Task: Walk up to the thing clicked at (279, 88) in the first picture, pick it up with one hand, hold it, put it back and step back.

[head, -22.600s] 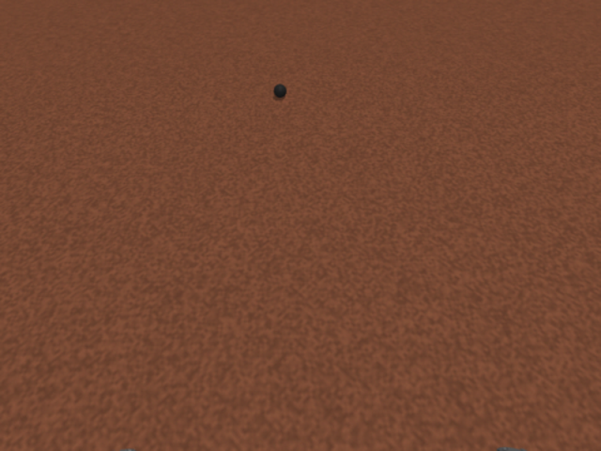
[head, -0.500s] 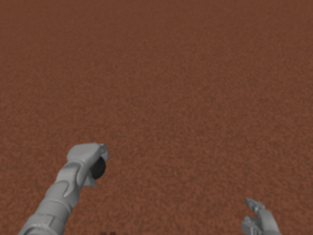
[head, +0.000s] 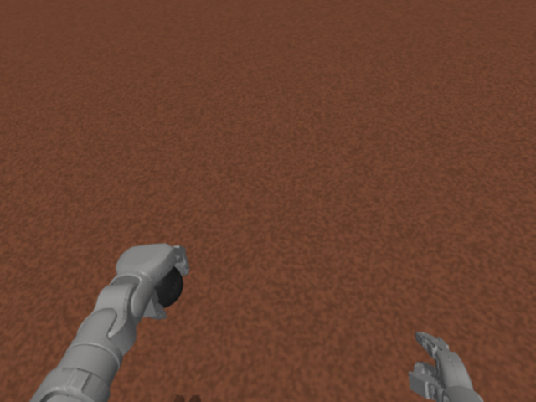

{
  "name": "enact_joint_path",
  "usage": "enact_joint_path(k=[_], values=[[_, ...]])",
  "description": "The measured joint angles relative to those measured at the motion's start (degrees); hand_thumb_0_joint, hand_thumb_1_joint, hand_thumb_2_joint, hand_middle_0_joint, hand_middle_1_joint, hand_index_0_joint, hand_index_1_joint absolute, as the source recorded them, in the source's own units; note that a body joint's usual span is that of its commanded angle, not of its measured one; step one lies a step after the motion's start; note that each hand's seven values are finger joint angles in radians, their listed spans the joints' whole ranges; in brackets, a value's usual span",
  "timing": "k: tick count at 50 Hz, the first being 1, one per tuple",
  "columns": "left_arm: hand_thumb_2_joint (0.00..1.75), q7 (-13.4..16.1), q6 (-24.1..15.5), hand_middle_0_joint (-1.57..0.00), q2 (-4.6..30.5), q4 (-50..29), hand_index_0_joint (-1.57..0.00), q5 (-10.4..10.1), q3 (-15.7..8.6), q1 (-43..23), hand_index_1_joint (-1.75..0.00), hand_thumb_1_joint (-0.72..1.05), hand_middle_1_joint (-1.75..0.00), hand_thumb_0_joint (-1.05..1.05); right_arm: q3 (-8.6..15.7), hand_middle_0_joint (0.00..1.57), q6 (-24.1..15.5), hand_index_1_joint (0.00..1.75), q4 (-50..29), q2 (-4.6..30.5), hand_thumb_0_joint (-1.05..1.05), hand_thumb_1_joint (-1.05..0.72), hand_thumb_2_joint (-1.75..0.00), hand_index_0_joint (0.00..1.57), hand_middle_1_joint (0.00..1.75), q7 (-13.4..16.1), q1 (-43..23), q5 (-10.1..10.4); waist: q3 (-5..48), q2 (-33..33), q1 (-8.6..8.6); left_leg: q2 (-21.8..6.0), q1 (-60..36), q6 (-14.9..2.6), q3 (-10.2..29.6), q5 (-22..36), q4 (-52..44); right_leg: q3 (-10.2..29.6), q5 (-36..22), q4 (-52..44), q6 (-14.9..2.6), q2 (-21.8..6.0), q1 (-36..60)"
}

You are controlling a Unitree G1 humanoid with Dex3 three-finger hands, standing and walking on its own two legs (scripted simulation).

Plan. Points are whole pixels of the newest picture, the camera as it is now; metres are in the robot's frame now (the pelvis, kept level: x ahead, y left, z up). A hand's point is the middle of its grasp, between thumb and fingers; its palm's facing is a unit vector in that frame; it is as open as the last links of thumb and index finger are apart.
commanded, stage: hold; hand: left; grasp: from above
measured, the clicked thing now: (160, 285) +0.30 +0.22 -0.05
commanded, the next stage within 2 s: crouch in 0.32 s
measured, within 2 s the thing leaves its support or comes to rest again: neither
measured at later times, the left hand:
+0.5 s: hand (156, 283) +0.30 +0.22 -0.03, palm faces -0.44 -0.06 -0.89, open 9.7 cm
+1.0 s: hand (181, 306) +0.33 +0.24 -0.21, palm faces -0.41 +0.06 -0.91, open 9.7 cm
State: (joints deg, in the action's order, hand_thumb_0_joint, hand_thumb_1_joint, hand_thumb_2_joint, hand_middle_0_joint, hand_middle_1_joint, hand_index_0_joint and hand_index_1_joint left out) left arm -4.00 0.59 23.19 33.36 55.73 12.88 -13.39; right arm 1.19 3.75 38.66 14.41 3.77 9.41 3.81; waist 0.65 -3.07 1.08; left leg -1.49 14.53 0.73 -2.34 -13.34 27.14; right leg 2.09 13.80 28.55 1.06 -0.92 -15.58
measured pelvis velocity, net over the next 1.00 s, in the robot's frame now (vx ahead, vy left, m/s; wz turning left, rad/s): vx -0.04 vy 0.01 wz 0.02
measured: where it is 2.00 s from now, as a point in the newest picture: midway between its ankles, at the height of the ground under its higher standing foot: outside the picture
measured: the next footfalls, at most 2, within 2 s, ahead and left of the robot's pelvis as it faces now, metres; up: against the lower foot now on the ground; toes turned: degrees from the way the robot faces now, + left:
none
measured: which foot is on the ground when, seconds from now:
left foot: down 0.00-1.00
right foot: down 0.00-1.00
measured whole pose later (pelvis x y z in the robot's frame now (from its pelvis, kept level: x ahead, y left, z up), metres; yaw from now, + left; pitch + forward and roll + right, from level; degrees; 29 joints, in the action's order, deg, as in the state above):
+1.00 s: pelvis -0.04 +0.01 -0.11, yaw +1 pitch +22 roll -1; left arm 19.2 -3.5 22.9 65.7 67.4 8.9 -34.6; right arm 4.4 2.3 40.0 16.1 1.0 11.8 -0.5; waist 8.2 -0.6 -5.2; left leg -1.9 64.9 0.5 0.9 -27.4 70.6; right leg 0.2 27.1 69.0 1.7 -0.5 -63.6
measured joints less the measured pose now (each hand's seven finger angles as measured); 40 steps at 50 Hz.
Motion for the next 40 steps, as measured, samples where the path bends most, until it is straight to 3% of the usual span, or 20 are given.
enact_joint_path(k=[21,27,33,40], values=[[0.56,0.2,-0.1,-0.60,0.0,1.1,-0.68,0.5,0.4,-0.7,-0.75,-0.02,-0.78,0.00,0.7,0.20,1.2,0.29,-0.1,0.1,0.01,-0.91,-0.90,0.20,0.30,-0.3,0.9,0.1,0.3,0.1,-0.23,0.2,-1.2,-0.18,0.0,-0.2,-1.0,0.0,0.0,-1.3,0.18,-0.2,1.4],[0.57,1.1,-0.7,-0.59,-0.1,2.0,-0.67,0.9,-0.6,-0.5,-0.76,-0.02,-0.79,0.00,0.6,0.20,1.4,0.29,-0.4,0.0,0.01,-0.91,-0.90,0.20,0.30,-0.3,1.0,0.0,0.1,0.4,-0.38,0.2,-0.8,-0.19,0.0,-0.1,-0.9,0.0,-0.1,-1.2,0.17,-0.2,1.0],[0.58,4.9,-2.5,-0.59,-0.5,7.4,-0.67,2.6,-0.8,-1.7,-0.76,-0.02,-0.79,0.00,0.6,0.20,1.4,0.29,-0.4,-0.3,0.01,-0.91,-0.90,0.20,0.30,-0.6,0.8,-0.6,0.1,1.3,-1.09,0.3,2.4,-0.15,0.5,-0.6,1.5,-0.5,0.6,1.1,0.13,-0.3,-2.0],[0.58,13.7,-4.2,-0.59,-1.2,18.6,-0.67,6.8,-1.0,-7.8,-0.76,-0.02,-0.79,0.00,1.4,0.20,0.7,0.29,0.2,0.2,0.01,-0.91,-0.91,0.20,0.30,-2.0,0.6,-2.3,1.8,2.8,-2.44,0.0,17.4,0.11,1.8,-4.7,14.3,-1.4,4.4,12.7,0.06,-0.1,-16.0]])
